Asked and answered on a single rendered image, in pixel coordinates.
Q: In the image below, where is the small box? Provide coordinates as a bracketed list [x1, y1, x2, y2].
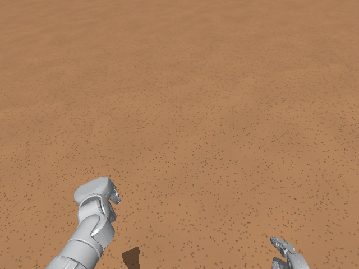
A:
[109, 202, 117, 218]

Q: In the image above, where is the left robot hand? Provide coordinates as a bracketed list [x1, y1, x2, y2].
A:
[73, 176, 121, 223]

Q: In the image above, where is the left robot arm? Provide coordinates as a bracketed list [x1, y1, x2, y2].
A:
[45, 193, 115, 269]

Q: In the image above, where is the right robot hand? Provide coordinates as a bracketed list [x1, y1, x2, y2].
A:
[270, 236, 310, 269]

